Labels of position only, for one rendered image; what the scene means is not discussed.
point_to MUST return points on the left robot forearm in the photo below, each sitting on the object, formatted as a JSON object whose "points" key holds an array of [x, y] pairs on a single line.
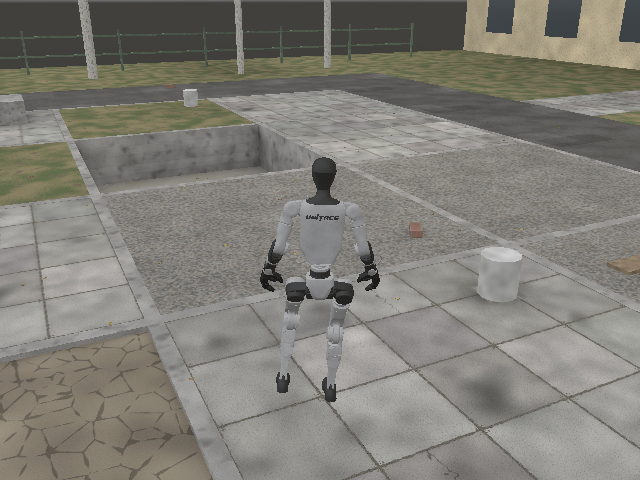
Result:
{"points": [[271, 261]]}

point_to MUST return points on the robot left shin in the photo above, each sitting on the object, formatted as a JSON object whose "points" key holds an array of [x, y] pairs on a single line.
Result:
{"points": [[286, 347]]}

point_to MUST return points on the robot right upper arm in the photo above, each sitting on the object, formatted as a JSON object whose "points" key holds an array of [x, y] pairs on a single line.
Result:
{"points": [[353, 212]]}

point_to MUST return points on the robot right shin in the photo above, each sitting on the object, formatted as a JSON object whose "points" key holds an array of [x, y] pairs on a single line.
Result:
{"points": [[333, 357]]}

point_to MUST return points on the robot shin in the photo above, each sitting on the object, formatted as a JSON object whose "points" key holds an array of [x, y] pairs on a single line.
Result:
{"points": [[286, 347], [333, 357]]}

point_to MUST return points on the robot left upper arm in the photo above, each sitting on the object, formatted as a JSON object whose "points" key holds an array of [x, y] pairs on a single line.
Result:
{"points": [[291, 209]]}

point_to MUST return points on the robot left hand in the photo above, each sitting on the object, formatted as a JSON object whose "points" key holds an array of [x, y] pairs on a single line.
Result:
{"points": [[264, 280]]}

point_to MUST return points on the right robot forearm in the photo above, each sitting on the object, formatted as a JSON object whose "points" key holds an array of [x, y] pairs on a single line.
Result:
{"points": [[369, 262]]}

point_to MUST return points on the robot right hand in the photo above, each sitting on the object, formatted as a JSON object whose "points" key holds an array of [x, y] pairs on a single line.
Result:
{"points": [[365, 277]]}

